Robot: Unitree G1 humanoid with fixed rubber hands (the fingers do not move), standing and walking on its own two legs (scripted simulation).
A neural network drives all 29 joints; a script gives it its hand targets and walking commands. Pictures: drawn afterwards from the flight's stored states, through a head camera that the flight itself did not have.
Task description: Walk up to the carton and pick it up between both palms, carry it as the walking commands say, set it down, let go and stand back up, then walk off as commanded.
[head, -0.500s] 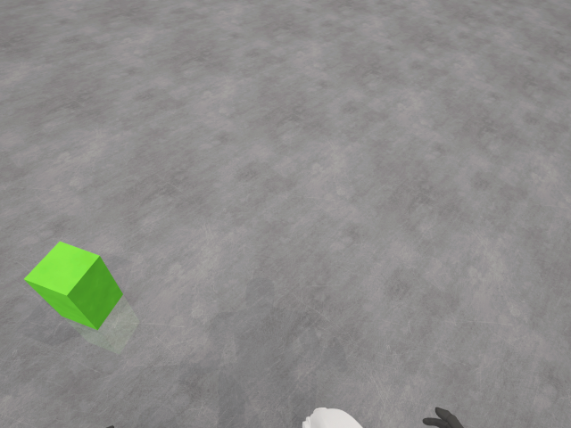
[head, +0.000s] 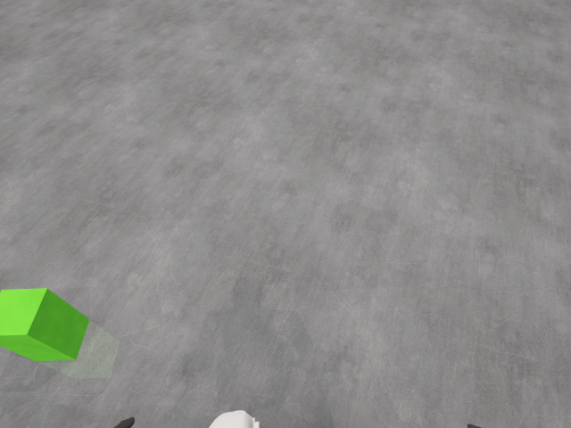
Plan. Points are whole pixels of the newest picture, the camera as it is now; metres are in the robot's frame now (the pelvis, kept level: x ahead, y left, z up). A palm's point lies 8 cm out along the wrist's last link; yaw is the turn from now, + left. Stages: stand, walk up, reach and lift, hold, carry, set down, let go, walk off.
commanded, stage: walk off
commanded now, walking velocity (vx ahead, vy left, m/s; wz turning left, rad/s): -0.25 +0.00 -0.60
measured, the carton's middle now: (40, 326) +0.50 +0.85 -0.63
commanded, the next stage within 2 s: none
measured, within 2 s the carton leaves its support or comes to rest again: neither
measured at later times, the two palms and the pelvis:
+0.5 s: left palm out of the picture +0.02 +0.30 -0.14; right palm out of the picture -0.11 -0.22 -0.09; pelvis -0.13 +0.06 +0.01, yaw -18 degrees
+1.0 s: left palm out of the picture -0.01 +0.28 -0.13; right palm out of the picture -0.32 -0.16 -0.11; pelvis -0.25 +0.12 -0.01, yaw -35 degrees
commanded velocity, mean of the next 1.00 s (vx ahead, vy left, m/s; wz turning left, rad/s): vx -0.20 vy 0.00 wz -0.56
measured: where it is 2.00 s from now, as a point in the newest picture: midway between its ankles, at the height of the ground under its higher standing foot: outside the picture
